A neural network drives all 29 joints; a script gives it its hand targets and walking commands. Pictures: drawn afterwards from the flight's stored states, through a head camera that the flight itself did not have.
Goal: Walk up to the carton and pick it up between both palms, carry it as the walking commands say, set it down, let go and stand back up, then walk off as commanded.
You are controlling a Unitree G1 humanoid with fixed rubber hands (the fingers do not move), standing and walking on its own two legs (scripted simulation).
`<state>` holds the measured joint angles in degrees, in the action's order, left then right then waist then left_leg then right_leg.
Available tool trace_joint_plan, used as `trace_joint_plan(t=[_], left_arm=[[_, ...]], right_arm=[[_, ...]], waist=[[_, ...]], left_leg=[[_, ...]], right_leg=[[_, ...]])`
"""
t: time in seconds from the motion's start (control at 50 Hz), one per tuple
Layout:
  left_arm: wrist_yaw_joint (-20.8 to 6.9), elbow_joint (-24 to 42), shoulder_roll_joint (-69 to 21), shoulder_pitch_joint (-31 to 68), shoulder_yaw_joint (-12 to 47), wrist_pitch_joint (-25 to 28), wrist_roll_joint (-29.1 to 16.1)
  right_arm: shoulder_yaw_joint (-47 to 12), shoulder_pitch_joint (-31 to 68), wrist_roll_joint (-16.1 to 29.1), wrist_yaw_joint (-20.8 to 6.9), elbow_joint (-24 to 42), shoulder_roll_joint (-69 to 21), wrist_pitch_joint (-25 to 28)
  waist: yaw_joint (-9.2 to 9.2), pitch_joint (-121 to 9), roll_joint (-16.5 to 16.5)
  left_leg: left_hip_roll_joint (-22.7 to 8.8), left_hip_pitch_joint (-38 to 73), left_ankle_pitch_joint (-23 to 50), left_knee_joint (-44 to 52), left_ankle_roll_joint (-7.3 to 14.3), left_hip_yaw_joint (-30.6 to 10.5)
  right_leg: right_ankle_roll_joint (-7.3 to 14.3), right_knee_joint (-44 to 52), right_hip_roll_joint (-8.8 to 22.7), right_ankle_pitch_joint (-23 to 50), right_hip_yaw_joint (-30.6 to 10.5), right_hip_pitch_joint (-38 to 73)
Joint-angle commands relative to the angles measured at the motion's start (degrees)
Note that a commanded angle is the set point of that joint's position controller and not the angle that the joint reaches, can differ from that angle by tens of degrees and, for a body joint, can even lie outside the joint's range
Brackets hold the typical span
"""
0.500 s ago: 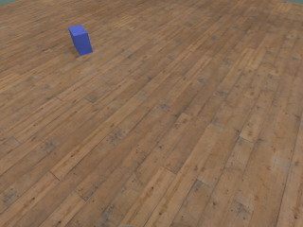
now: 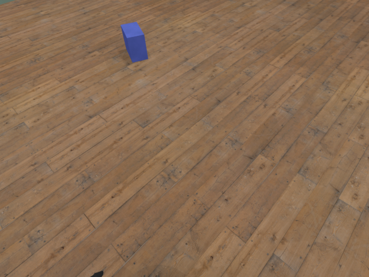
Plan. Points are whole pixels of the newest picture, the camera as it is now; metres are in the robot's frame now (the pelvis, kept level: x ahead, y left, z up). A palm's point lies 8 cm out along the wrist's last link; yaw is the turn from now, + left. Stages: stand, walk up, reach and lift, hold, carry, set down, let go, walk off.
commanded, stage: walk up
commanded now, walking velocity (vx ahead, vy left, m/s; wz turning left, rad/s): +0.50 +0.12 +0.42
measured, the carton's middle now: (134, 42) +2.26 +0.51 -0.64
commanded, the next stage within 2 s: none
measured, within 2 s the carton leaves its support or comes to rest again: neither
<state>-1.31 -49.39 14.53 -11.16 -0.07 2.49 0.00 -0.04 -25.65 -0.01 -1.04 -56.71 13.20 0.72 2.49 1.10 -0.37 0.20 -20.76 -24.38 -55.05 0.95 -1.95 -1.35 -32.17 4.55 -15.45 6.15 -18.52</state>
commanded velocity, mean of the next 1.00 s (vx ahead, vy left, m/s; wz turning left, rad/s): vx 0.50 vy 0.00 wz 0.13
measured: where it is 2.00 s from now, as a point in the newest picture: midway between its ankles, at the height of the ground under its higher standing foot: (159, 179)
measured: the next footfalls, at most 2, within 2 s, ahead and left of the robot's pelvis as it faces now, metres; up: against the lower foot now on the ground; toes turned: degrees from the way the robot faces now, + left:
left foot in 0.22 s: +0.18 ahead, +0.21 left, +0.00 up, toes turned +8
right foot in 0.56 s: +0.35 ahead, -0.05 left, +0.00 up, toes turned +3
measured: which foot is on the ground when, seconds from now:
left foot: up 0.00-0.20, down 0.22-0.56, up 0.58-0.88, down 0.90-1.00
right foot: down 0.00-0.22, up 0.24-0.54, down 0.56-0.90, up 0.92-1.00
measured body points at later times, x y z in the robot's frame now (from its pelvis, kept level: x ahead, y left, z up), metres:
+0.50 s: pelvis +0.22 +0.07 +0.00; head +0.23 +0.08 +0.45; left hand +0.26 +0.33 -0.13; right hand +0.27 -0.17 -0.13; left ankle +0.14 +0.20 -0.73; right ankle +0.24 -0.07 -0.70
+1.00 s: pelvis +0.41 +0.14 +0.00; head +0.43 +0.16 +0.45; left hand +0.38 +0.39 -0.15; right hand +0.57 -0.08 -0.13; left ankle +0.39 +0.27 -0.73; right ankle +0.33 -0.03 -0.66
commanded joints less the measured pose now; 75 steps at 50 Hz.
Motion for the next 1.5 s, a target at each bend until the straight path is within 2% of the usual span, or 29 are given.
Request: trace_joint_plan(t=[0.0, 0.02, 0.12, 0.18, 0.2, 0.22, 0.26, 0.32, 0.48, 0.52, 0.56, 0.58, 0.64, 0.66, 0.7, 0.8, 0.88, 0.92, 0.98, 1.06, 1.14, 1.18, 1.2, 1.22, 1.24, 1.28, 1.32, 1.42, 1.48], left_arm=[[2.2, -2.1, 9.1, -11.3, -5.8, 1.1, 2.3], [2.7, -1.6, 9.8, -12.4, -5.3, 1.6, 1.6], [2.0, -0.1, 12.3, -5.1, -5.4, 1.8, 1.2], [0.8, -1.4, 8.3, -6.1, -4.3, 0.5, 1.8], [0.4, 0.1, 6.1, -2.6, -3.9, 0.6, 2.1], [0.1, 5.5, 2.3, -0.4, -3.4, 0.6, 1.6], [0.6, 4.9, 5.6, 2.5, -3.6, 0.8, 1.9], [-0.1, 1.2, 4.6, -0.9, -2.7, 0.5, 1.9], [-1.8, 4.1, 2.8, 3.6, -1.9, 0.0, 1.1], [-0.3, 0.0, 5.1, -11.0, -3.7, 1.2, 0.9], [1.6, -5.6, 17.4, -31.4, -6.3, 2.3, 2.1], [1.2, -5.9, 15.3, -28.2, -5.4, 2.4, 2.3], [1.1, -4.3, 7.3, -18.2, -4.1, 2.6, 1.6], [1.2, -4.3, 5.1, -15.4, -3.7, 2.5, 1.4], [1.5, -4.3, 6.6, -17.4, -3.8, 3.2, 1.2], [1.5, -3.4, 9.4, -13.4, -4.7, 2.0, 1.6], [1.2, -2.2, 8.6, -10.2, -4.1, 1.8, 0.7], [0.8, 3.2, 4.5, -5.9, -3.8, 2.3, 0.8], [0.4, 2.2, 3.9, -1.0, -2.8, 0.9, 1.6], [-1.1, 1.5, 2.5, -2.0, -2.7, -0.5, 1.5], [-1.9, 3.2, 1.0, -0.2, -2.4, -0.2, 0.5], [-0.3, -1.2, 3.9, -12.1, -4.0, 1.0, 0.8], [0.4, -4.0, 6.8, -20.5, -4.4, 1.6, 1.3], [1.0, -6.2, 12.3, -28.6, -5.9, 2.2, 2.1], [1.4, -8.1, 15.9, -29.8, -5.8, 1.8, 1.7], [1.1, -6.0, 11.0, -22.9, -6.0, 2.1, 2.2], [1.5, -5.0, 6.2, -16.5, -4.4, 2.7, 1.8], [1.3, -4.0, 9.5, -12.0, -4.4, 2.5, 1.3], [1.2, -3.2, 8.7, -8.0, -4.6, 1.5, 1.0]], right_arm=[[2.1, 12.6, -2.5, -1.9, 9.3, 5.9, 1.5], [2.2, 10.1, -2.9, -1.9, 7.3, 4.3, 0.8], [1.1, 16.4, -2.2, -4.1, 8.8, 3.2, 0.5], [2.5, 5.8, -1.3, -3.1, 3.2, 5.9, 1.7], [4.7, -6.8, -1.8, -2.1, -0.2, 11.8, 2.4], [6.2, -11.7, -2.7, -0.7, -1.5, 19.1, 2.5], [5.2, -5.8, -1.9, 0.6, 0.4, 17.6, 2.3], [3.6, 4.9, -1.4, 0.8, 3.7, 10.3, 3.1], [4.7, 5.4, -1.5, 1.0, 5.2, 14.7, 2.5], [4.1, 8.4, -1.2, 0.8, 4.3, 11.1, 2.5], [2.4, 10.7, -1.4, 0.4, 8.5, 3.6, 3.4], [2.4, 10.1, -1.5, 0.7, 8.5, 5.0, 3.3], [2.7, 14.4, -2.4, -0.5, 6.9, 4.2, 2.4], [2.4, 11.2, -2.0, -0.9, 5.9, 3.1, 2.0], [2.6, 13.6, -2.1, -1.1, 6.0, 4.1, 1.3], [0.9, 22.1, -1.5, -2.8, 6.7, 0.6, 1.2], [3.5, 3.9, -1.6, -0.9, -2.0, 7.7, 3.9], [5.9, -8.9, -2.4, 0.9, -2.8, 17.3, 3.6], [3.5, 2.9, -1.4, 0.8, 0.0, 9.6, 2.8], [3.8, 5.9, -2.0, 0.8, 2.1, 11.2, 3.7], [4.3, 7.9, -1.6, 1.1, 1.6, 12.4, 3.0], [4.3, 8.9, -0.7, 0.9, 0.9, 10.7, 2.5], [4.1, 9.1, -1.1, 1.1, 2.1, 9.3, 2.8], [3.2, 8.9, -1.8, 1.0, 3.8, 4.7, 3.6], [2.6, 10.4, -1.5, 0.9, 6.5, 4.5, 3.1], [2.7, 18.0, -2.1, 0.4, 6.3, 5.3, 3.3], [2.7, 15.0, -2.3, -0.3, 5.8, 4.1, 2.3], [1.7, 16.7, -1.3, -2.0, 4.6, 1.7, 2.5], [3.1, 7.1, -1.7, -1.2, -1.0, 5.9, 3.6]], waist=[[-6.73, 0.9, 6.3], [-5.57, -0.9, -0.6], [-2.49, -1.7, 8.6], [2.26, -8.8, 4.8], [9.68, -15.0, -10.2], [9.78, -12.5, -27.4], [6.76, -6.0, -16.3], [0.49, -0.7, -5.6], [1.48, 2.3, -12.5], [-7.14, -4.7, -8.9], [-14.4, -12.0, 24.3], [-11.98, -10.8, 21.5], [-6.76, -0.7, 3.7], [-5.33, -1.8, 9.8], [-5.82, -4.3, 6.7], [-5.55, 1.9, 11.1], [3.11, -15.9, -1.1], [8.03, -17.4, -23.5], [2.34, 1.2, -5.0], [1.4, 0.9, -9.4], [-0.76, 2.5, -18.2], [-7.0, -6.2, -5.1], [-9.08, -11.0, -3.6], [-12.71, -12.4, 13.9], [-12.04, -9.4, 20.3], [-10.57, -3.2, 8.9], [-6.62, -0.7, 2.5], [-4.32, -1.6, 12.1], [1.37, -8.7, -0.8]], left_leg=[[-7.1, -30.3, 5.7, -12.6, -1.8, -2.1], [-8.0, -25.2, 7.8, -11.3, -3.1, -2.2], [-8.3, -11.3, 7.9, 11.0, -2.4, 2.6], [-1.6, 15.9, 13.5, 22.5, -1.9, 11.5], [-5.4, 27.8, 10.5, 23.9, -0.8, 3.4], [-20.6, 32.9, 6.9, 35.2, 5.9, -29.7], [-23.9, 29.5, 6.7, 36.9, 10.5, -38.5], [-17.5, 16.2, 24.9, 36.5, 7.2, -21.0], [-13.5, 13.6, 19.2, 38.6, 6.5, -10.1], [-5.5, 4.7, 20.5, 24.0, 3.5, -3.0], [3.4, -17.9, -7.4, -8.8, -0.4, 1.4], [-0.5, -22.9, -5.6, -15.3, -0.4, -1.3], [-6.0, -19.6, 6.9, -11.3, -2.2, -0.6], [-5.9, -17.9, 7.4, -10.2, -3.0, 0.5], [-5.3, -19.9, 6.7, -7.0, -2.8, 2.1], [-4.8, -9.6, 5.2, 17.7, -3.0, 6.6], [-3.7, 24.3, 20.0, 27.9, -1.2, 8.9], [-24.1, 41.6, 19.6, 35.0, 10.4, -26.9], [-20.3, 21.5, 20.8, 37.7, 8.3, -18.8], [-19.7, 18.0, 30.2, 40.5, 7.6, -12.3], [-12.6, 10.9, 15.4, 42.5, 4.3, -3.1], [-8.0, 9.8, 27.3, 25.9, 2.3, 2.3], [-5.8, 5.2, 25.7, 15.0, 1.0, 3.6], [-1.0, -9.4, -2.4, -0.8, 0.0, 4.1], [-0.2, -21.6, -8.7, -12.1, -1.0, 2.7], [-7.2, -26.3, -0.2, -15.2, -1.8, 1.2], [-9.5, -18.4, 4.4, -7.6, -3.0, -0.4], [-4.6, -3.7, 4.8, 16.2, -3.9, 8.5], [-3.6, 17.7, 15.9, 29.5, -2.6, 10.3]], right_leg=[[7.8, 20.0, 20.4, -3.7, -18.3, 25.7], [6.9, 18.1, 21.6, 10.0, -13.6, 20.7], [5.9, 18.9, 19.2, 3.0, -2.8, 11.1], [2.2, -0.8, 8.3, -0.1, 5.7, 3.1], [1.8, -20.6, 4.8, -4.7, 6.4, -3.8], [-1.5, -38.9, -3.8, -21.4, 3.4, -25.5], [0.3, -44.8, 0.2, -17.3, -4.1, -33.3], [0.2, -32.9, 3.9, -8.0, -6.7, -18.5], [-1.2, -0.4, -1.6, -5.8, 1.8, -6.0], [-1.9, 5.7, -2.0, 6.4, 3.1, 16.3], [2.6, 15.6, 21.8, 6.5, -29.2, 34.0], [8.5, 18.1, 25.3, 1.8, -39.0, 33.5], [7.5, 18.3, 16.7, 13.1, -22.3, 20.7], [7.0, 17.1, 14.4, 18.1, -16.8, 18.5], [7.2, 14.0, 14.8, 26.6, -12.0, 24.2], [8.6, 18.7, 14.2, 10.0, -8.2, 13.8], [3.2, -8.2, 5.4, 14.4, 0.2, 6.2], [0.4, -36.7, -2.4, -18.7, -1.2, -25.5], [1.2, -32.4, 3.6, -11.5, -6.3, -25.5], [-1.0, -20.6, 2.5, -7.4, -3.6, -18.0], [-0.6, -0.9, -1.7, -3.0, 1.2, -2.9], [-1.9, 7.2, -3.6, 5.1, 5.6, 15.4], [-0.3, 7.5, 0.6, 6.2, 1.0, 23.8], [1.1, 11.7, 14.4, 8.4, -17.4, 31.5], [8.6, 17.3, 23.1, 4.5, -36.4, 34.4], [13.4, 18.7, 22.6, 2.2, -30.4, 27.6], [10.0, 19.8, 18.1, 1.2, -20.7, 17.1], [8.2, 17.2, 12.4, 10.5, -7.5, 9.5], [4.5, 1.6, 7.5, 2.9, -3.5, 2.9]])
